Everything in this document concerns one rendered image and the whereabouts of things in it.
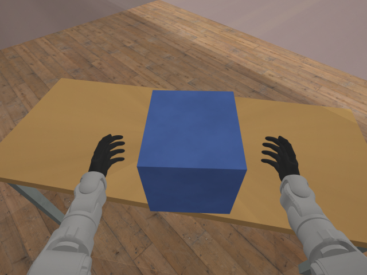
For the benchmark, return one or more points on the left robot forearm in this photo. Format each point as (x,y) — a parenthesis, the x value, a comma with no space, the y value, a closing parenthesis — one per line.
(81,221)

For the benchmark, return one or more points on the carton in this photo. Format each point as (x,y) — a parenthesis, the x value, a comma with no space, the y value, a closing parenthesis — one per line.
(191,158)

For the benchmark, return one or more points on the right robot hand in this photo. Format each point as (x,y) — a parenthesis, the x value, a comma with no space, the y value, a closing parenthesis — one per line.
(286,163)

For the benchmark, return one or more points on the table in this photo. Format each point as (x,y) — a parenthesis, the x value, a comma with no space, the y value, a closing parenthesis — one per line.
(52,146)

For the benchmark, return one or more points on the right robot upper arm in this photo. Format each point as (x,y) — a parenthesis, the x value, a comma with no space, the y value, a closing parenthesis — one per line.
(353,263)

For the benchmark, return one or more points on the left robot hand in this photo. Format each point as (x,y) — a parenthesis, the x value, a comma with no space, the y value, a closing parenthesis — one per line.
(101,160)

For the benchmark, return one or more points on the right robot forearm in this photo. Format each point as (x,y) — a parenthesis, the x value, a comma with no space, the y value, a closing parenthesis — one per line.
(317,234)

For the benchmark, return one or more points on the left robot upper arm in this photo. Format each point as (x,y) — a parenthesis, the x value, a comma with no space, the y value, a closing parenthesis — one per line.
(53,262)

